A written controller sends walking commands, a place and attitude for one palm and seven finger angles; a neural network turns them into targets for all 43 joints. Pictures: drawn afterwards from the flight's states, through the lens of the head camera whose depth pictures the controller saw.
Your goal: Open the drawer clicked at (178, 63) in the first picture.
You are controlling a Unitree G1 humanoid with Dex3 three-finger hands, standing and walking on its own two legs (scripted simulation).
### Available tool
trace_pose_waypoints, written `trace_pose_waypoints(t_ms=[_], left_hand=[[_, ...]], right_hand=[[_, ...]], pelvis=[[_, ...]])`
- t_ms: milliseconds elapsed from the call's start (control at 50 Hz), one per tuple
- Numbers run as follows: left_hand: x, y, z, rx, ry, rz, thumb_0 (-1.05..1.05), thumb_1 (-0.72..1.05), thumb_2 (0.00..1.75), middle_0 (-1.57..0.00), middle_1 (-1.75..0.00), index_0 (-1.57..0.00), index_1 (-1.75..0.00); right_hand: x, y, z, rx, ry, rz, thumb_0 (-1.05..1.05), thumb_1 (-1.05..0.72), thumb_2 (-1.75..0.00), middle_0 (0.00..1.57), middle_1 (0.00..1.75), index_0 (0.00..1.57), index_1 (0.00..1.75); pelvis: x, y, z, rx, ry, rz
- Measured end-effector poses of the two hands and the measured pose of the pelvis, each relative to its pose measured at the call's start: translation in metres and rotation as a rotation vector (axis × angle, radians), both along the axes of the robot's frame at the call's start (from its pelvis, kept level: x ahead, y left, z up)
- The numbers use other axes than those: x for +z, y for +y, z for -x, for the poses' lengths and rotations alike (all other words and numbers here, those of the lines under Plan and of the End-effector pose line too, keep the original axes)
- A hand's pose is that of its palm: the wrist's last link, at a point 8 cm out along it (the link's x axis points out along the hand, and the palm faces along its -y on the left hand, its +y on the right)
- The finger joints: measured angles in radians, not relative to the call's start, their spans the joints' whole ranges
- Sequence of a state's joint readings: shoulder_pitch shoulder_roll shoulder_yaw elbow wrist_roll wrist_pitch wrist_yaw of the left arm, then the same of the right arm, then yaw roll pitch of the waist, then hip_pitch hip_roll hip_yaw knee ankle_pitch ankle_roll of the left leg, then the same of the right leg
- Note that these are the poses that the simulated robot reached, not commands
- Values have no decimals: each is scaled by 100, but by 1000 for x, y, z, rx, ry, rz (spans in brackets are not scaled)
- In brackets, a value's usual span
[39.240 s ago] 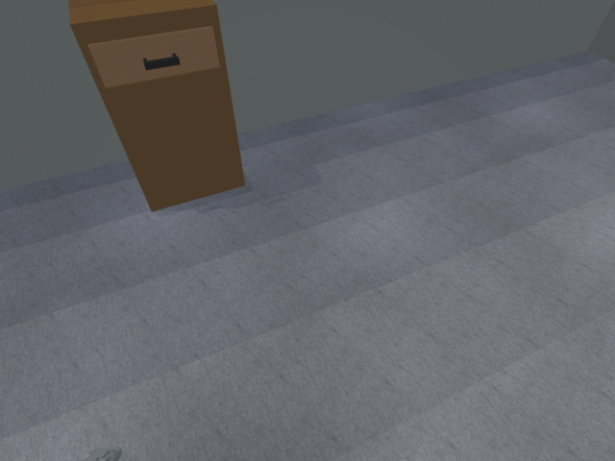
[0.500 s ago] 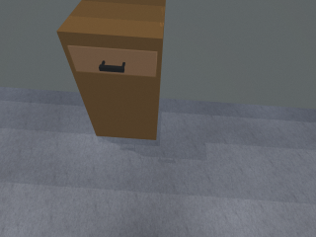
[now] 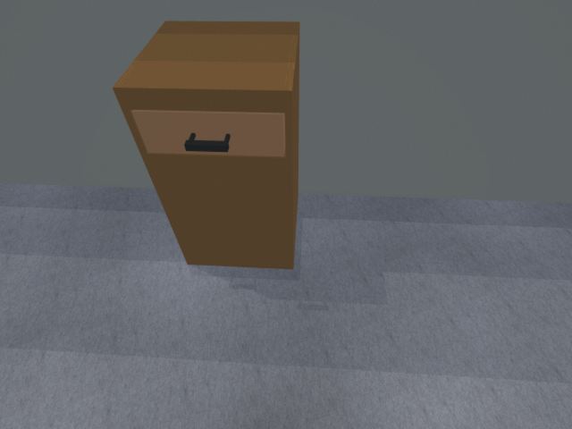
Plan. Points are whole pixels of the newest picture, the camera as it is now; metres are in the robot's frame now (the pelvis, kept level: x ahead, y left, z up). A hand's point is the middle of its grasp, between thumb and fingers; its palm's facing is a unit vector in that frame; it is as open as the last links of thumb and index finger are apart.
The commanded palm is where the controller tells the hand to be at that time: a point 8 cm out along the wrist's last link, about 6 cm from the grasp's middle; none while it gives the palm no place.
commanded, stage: let the arm hang, fingers relaxed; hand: left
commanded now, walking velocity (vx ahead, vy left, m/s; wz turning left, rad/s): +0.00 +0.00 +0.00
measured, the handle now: (208, 141) +0.82 +0.26 -0.10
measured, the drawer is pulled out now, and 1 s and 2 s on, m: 0.00 0.00 0.00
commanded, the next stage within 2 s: look to check the result in 0.28 s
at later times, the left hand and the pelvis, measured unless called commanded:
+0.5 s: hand out of the picture +0.05 +0.20 -0.17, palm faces +0.00 -0.96 -0.27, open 7.4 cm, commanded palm none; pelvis +0.02 -0.01 +0.00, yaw -1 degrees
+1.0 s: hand out of the picture +0.07 +0.21 -0.17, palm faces +0.00 -0.96 -0.29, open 7.4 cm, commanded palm none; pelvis +0.03 +0.00 +0.00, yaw -1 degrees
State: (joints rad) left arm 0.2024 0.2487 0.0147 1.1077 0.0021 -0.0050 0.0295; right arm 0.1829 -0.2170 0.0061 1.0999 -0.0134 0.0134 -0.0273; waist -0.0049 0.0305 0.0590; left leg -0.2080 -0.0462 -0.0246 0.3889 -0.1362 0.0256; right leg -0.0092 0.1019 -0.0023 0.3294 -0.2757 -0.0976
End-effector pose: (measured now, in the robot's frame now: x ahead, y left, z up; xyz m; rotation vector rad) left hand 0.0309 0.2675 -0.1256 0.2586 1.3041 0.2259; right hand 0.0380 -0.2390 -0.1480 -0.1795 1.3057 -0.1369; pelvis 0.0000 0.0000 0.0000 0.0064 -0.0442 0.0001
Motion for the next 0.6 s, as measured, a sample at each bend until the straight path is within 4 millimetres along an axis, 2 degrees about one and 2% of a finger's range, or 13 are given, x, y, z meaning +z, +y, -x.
trace_pose_waypoints(t_ms=[100, 200, 420, 600], left_hand=[[1, -7, -19, -17, -48, 10, 0, 91, 89, -20, -30, -20, -30], [-2, -14, -28, -24, -57, 30, 0, 90, 89, -20, -30, -20, -30], [-10, -20, -16, -15, 19, 54, 0, 90, 89, -20, -30, -20, -30], [-10, -16, -9, -4, 62, 42, 0, 90, 89, -20, -30, -20, -30]], right_hand=[[2, -8, 0, -12, -7, 15, 1, -91, -90, 20, 29, 20, 30], [6, -19, 5, -25, 7, 46, 1, -91, -90, 20, 29, 20, 30], [10, -29, 17, -40, 65, 79, 1, -91, -90, 20, 29, 20, 30], [6, -21, 9, -35, 69, 58, 1, -91, -90, 20, 29, 20, 30]], pelvis=[[0, -2, -3, -4, -1, -2], [0, -3, -6, -7, 1, -3], [0, -5, -13, -15, 11, -5], [0, -5, -18, -18, 17, -8]])
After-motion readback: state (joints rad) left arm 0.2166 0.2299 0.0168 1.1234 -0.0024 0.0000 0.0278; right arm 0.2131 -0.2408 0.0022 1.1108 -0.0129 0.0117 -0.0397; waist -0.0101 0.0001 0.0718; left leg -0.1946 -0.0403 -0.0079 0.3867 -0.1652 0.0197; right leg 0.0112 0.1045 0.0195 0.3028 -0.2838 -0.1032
